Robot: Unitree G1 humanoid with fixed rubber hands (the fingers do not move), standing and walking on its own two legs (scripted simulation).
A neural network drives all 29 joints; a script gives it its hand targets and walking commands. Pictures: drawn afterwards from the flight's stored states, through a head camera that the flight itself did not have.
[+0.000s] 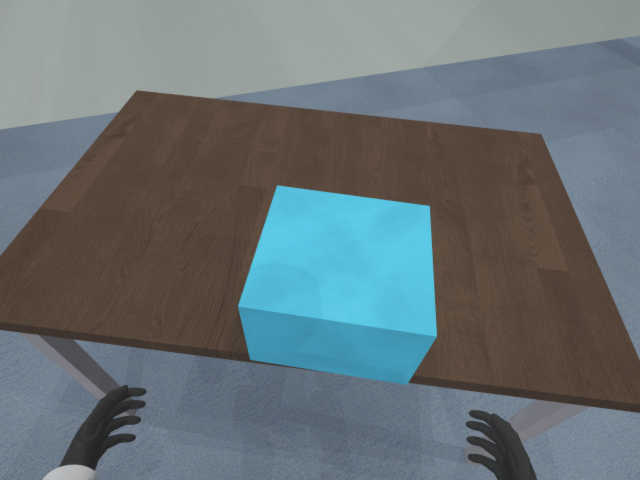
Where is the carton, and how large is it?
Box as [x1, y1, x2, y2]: [238, 185, 436, 384]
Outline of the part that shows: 277,185 238,305 250,359 406,384 436,336 429,206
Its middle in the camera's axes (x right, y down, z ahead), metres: +0.03 +0.06 +0.61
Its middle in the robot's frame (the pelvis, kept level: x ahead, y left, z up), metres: +0.43 +0.00 -0.04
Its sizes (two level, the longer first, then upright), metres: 0.246 0.227 0.164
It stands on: a table, 0.66 m high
